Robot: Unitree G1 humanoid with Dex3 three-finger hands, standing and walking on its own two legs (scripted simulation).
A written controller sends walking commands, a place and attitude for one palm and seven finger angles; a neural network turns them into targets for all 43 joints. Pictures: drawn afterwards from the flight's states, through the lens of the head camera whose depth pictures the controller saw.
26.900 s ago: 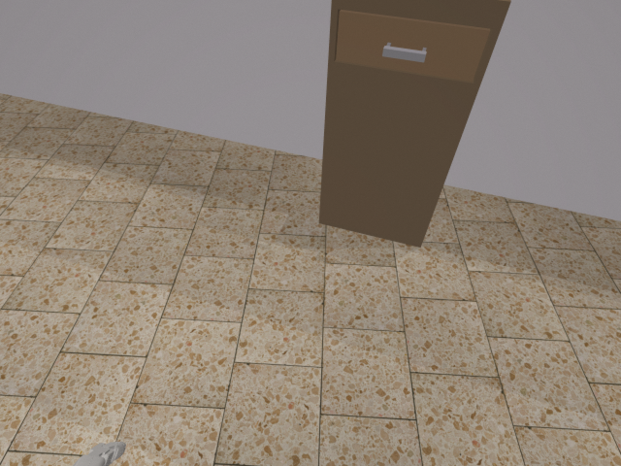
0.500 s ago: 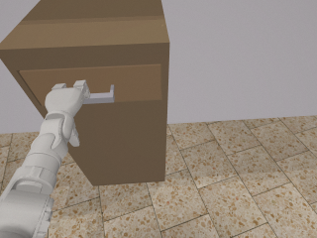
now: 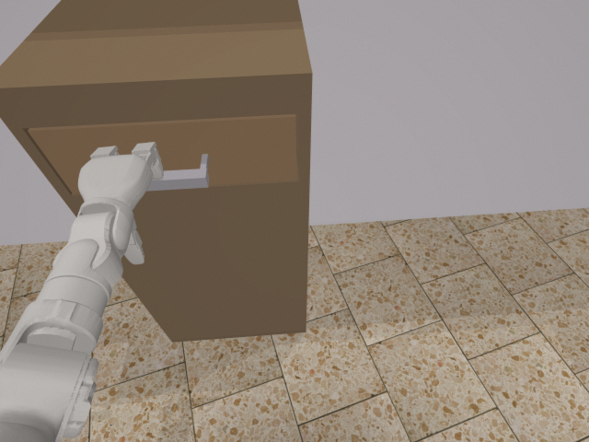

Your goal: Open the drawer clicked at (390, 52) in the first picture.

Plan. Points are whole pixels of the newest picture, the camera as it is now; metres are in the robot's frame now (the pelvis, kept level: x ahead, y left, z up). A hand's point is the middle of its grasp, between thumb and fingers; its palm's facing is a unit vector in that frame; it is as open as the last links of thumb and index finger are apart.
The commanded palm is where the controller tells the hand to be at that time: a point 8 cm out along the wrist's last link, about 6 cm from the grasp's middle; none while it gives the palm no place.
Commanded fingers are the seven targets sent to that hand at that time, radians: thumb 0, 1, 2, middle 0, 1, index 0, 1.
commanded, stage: lift the fingers back up to retry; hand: left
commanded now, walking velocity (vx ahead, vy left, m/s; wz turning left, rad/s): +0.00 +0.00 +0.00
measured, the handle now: (172, 170) +0.52 +0.22 +0.07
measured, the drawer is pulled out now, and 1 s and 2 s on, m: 0.00 0.00 0.00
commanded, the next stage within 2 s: re-aim the fingers above the handle in 0.66 s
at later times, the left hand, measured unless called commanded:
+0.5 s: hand (115, 177) +0.43 +0.26 +0.14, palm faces +0.08 -0.02 -1.00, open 13.8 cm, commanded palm +0.40 +0.25 +0.19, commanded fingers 0.00 -0.50 0.30 -0.30 -1.20 -0.30 -1.20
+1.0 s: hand (128, 182) +0.42 +0.24 +0.14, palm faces +0.05 -0.03 -1.00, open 13.8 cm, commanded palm +0.40 +0.24 +0.19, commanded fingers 0.00 -0.50 0.30 -0.30 -1.20 -0.30 -1.20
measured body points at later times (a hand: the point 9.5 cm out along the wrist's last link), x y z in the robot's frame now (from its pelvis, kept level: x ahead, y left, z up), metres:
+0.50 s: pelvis +0.03 +0.01 +0.01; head +0.04 -0.01 +0.46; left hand +0.42 +0.26 +0.19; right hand +0.16 -0.24 -0.11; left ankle +0.03 +0.11 -0.71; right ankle -0.01 -0.11 -0.71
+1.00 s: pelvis +0.03 -0.01 +0.01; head +0.05 -0.04 +0.46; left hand +0.41 +0.24 +0.19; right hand +0.17 -0.25 -0.12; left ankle +0.03 +0.11 -0.71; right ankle -0.01 -0.11 -0.71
